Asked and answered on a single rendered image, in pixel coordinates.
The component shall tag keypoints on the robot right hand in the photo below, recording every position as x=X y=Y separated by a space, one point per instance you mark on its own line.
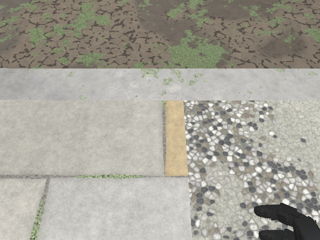
x=304 y=227

